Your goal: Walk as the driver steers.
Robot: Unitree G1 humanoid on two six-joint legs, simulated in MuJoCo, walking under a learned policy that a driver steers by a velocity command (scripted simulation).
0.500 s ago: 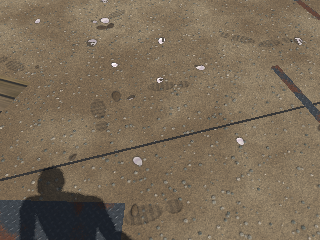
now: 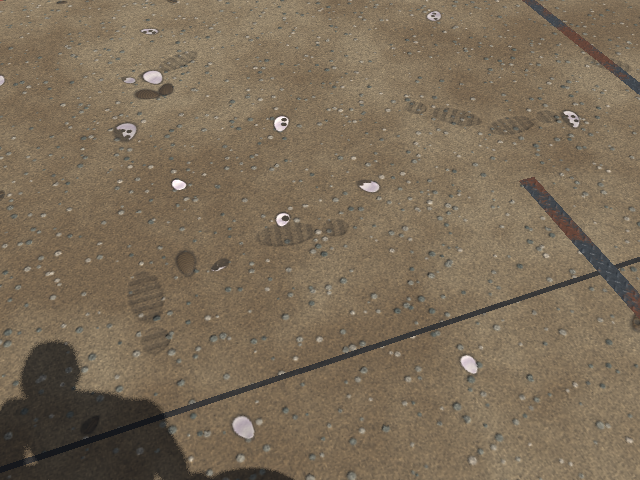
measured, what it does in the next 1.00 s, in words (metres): walks ahead, turning left: right foot, then left foot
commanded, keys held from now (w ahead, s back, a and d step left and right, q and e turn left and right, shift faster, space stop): w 0.12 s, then w+q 0.70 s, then w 0.14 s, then w+e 0.04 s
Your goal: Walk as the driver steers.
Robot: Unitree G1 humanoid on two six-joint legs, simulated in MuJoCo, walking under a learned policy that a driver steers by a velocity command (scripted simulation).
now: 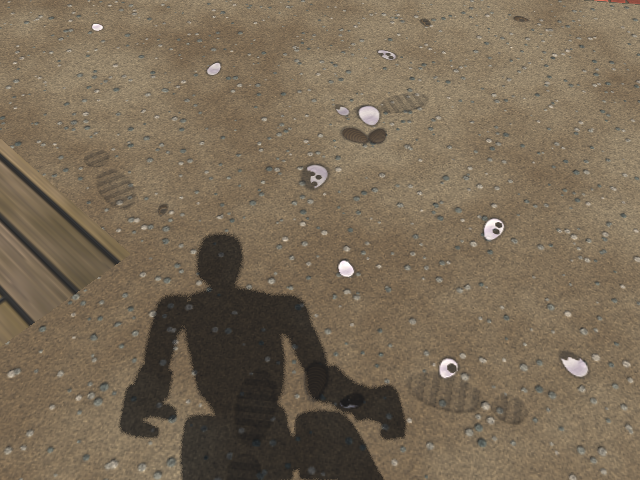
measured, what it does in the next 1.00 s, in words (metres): walks ahead, turning right: right foot, then left foot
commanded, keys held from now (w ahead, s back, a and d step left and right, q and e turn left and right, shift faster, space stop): w+e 0.44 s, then e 0.16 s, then no key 0.40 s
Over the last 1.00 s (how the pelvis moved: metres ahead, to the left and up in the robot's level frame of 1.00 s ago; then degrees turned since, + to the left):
0.50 0.06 -0.01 25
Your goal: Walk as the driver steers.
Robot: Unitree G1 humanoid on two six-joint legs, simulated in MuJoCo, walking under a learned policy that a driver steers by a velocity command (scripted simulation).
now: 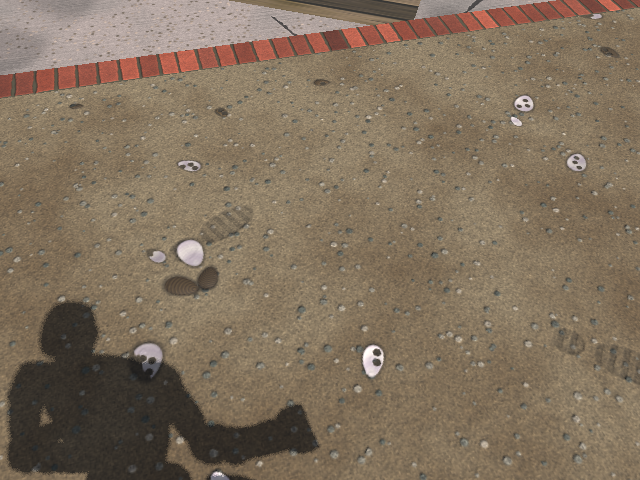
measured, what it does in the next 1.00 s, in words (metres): walks ahead: right foot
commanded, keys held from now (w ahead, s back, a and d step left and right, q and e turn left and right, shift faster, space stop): no key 0.30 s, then w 0.68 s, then no key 0.02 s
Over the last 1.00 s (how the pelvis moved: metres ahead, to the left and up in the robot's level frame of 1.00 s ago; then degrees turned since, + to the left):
0.46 -0.07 -0.01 -23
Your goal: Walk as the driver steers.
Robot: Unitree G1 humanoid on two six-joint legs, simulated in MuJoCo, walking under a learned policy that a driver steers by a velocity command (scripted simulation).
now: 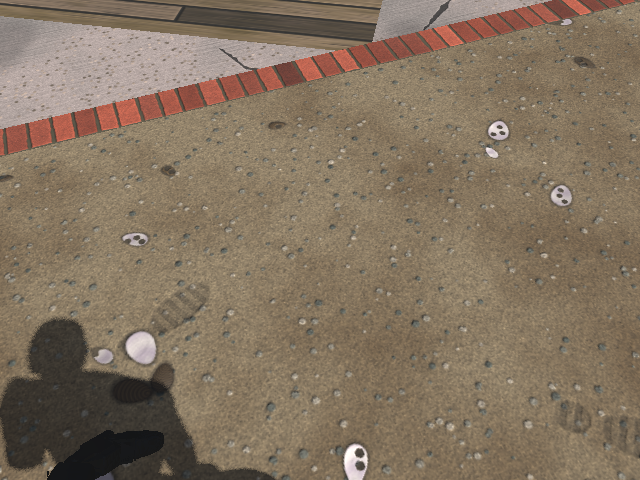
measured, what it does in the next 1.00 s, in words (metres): walks ahead, turning left: left foot, then right foot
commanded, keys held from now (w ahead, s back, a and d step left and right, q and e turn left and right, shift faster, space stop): no key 0.04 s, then q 0.56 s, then no key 0.40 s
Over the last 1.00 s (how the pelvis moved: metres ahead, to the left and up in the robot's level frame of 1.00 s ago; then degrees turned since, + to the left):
0.26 -0.03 -0.01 1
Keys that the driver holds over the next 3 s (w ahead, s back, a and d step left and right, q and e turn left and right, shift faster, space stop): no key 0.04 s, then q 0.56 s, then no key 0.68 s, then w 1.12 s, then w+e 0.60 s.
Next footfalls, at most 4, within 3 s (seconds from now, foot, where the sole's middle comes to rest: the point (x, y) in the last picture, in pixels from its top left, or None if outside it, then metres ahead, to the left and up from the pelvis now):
0.54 left None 0.21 0.13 -0.76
0.94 right None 0.26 -0.11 -0.76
2.00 right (293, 397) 0.65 0.04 -0.76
2.54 left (147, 328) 0.86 0.38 -0.76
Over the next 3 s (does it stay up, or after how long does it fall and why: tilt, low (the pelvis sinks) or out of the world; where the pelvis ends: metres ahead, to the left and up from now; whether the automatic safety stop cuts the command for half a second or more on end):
stays up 0.96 0.27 0.01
